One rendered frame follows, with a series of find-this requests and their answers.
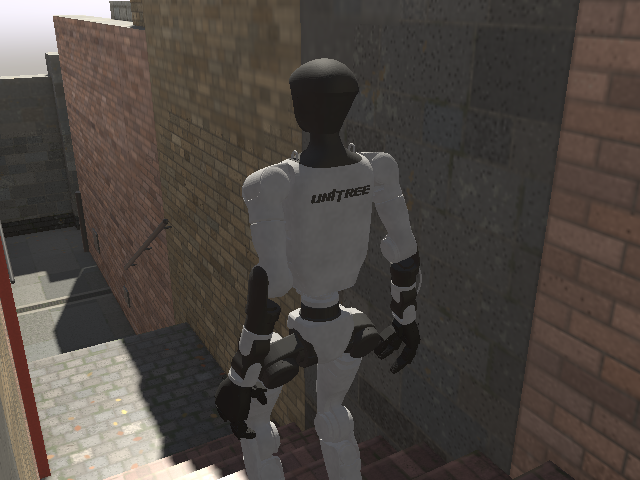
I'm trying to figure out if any right robot upper arm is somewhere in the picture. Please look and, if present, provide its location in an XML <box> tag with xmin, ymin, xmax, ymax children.
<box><xmin>356</xmin><ymin>152</ymin><xmax>417</xmax><ymax>263</ymax></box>

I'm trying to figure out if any humanoid robot torso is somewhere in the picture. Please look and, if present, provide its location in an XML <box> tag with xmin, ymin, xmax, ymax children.
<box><xmin>280</xmin><ymin>143</ymin><xmax>374</xmax><ymax>368</ymax></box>

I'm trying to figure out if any left robot hand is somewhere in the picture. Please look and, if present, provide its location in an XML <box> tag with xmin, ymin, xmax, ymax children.
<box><xmin>214</xmin><ymin>376</ymin><xmax>267</xmax><ymax>440</ymax></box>

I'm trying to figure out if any robot right forearm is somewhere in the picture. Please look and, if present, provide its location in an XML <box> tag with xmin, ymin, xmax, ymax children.
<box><xmin>390</xmin><ymin>239</ymin><xmax>420</xmax><ymax>325</ymax></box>

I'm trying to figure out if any right robot hand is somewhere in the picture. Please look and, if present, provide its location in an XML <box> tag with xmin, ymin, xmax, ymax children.
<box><xmin>374</xmin><ymin>318</ymin><xmax>421</xmax><ymax>374</ymax></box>

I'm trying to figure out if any humanoid robot head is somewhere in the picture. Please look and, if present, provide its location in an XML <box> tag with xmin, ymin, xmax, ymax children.
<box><xmin>288</xmin><ymin>58</ymin><xmax>362</xmax><ymax>168</ymax></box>

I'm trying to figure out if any robot left forearm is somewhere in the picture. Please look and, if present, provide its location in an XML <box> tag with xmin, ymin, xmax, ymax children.
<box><xmin>228</xmin><ymin>266</ymin><xmax>281</xmax><ymax>387</ymax></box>

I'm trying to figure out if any left robot upper arm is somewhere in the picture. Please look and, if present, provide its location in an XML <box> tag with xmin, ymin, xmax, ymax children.
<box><xmin>242</xmin><ymin>162</ymin><xmax>293</xmax><ymax>298</ymax></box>

